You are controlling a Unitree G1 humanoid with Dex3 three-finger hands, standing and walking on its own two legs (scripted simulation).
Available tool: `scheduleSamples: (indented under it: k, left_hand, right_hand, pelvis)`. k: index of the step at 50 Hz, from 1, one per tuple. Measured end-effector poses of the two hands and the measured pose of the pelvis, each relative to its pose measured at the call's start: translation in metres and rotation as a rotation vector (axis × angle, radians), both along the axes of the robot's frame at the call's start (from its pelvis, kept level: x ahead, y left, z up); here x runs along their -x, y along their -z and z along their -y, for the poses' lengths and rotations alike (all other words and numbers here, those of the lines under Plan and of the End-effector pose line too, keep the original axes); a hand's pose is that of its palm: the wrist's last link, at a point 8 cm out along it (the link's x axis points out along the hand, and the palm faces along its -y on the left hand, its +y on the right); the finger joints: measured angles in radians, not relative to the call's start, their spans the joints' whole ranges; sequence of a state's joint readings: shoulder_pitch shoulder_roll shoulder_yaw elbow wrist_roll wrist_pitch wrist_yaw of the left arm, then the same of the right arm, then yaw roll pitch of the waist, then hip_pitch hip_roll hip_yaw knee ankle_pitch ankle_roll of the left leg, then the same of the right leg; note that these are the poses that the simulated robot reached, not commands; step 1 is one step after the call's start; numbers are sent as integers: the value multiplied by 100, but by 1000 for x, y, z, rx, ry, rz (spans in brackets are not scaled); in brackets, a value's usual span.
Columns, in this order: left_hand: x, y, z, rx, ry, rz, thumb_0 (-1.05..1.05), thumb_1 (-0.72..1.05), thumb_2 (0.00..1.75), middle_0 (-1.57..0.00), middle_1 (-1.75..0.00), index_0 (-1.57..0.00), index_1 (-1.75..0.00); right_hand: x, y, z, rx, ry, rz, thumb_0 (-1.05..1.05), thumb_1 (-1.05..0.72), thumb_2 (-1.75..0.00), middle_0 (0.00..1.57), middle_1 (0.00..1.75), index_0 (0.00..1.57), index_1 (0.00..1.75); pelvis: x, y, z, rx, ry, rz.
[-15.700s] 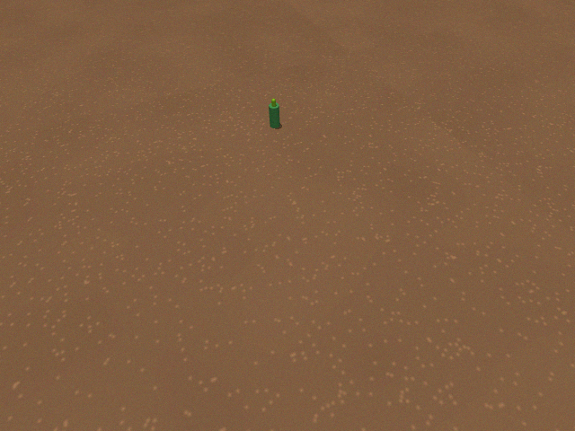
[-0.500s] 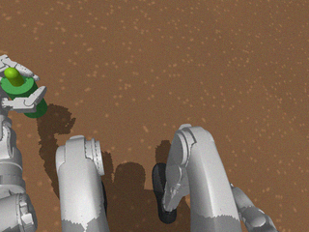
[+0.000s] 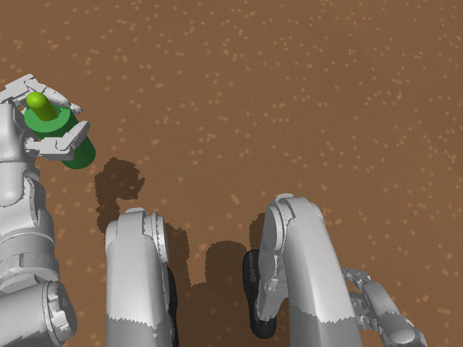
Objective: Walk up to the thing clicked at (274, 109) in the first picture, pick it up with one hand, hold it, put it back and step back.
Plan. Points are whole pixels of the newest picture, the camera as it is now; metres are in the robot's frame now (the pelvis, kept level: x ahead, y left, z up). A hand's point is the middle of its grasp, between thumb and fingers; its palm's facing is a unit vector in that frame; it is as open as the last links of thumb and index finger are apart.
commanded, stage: settle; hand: left
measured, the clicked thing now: (60, 130) +0.45 +0.26 -0.06
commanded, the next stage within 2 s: lift in 0.48 s
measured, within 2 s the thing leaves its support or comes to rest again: neither
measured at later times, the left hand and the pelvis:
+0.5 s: hand (54, 116) +0.45 +0.25 -0.01, palm faces +0.15 -0.99 -0.05, open 6.8 cm; pelvis +0.00 +0.00 +0.02, yaw +2 degrees
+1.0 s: hand (43, 114) +0.43 +0.24 +0.04, palm faces +0.12 -0.99 -0.05, open 6.8 cm; pelvis +0.00 +0.00 +0.05, yaw +3 degrees
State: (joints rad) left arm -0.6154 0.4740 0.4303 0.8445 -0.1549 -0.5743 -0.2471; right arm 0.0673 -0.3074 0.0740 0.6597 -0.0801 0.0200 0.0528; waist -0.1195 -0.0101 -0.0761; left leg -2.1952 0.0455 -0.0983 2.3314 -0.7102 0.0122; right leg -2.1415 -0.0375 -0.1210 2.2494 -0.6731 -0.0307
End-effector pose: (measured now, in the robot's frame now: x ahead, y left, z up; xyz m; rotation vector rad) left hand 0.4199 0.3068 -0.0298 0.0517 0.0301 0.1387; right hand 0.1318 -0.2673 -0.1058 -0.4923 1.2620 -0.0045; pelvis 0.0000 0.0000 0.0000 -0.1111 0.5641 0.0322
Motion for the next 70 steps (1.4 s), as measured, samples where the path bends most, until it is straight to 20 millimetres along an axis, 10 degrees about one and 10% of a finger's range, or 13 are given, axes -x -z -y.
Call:
scheduleSamples:
  k: [44, 70]
  left_hand:
    - [13, -50, 16, 12, 18, -9, 5, -12, 105, -86, -103, -104, -115]
    - [51, -200, 23, 11, -17, -29, 5, -12, 105, -86, -105, -104, -115]
  right_hand:
    - [14, -28, -3, -42, 79, 39, 0, -93, -90, 21, 30, 20, 30]
    - [-53, -150, -28, -105, 102, 229, 0, -91, -89, 21, 30, 20, 30]
  pelvis:
    - [2, -36, 2, -37, -20, -16]
    - [-19, -159, -4, -46, -34, 15]
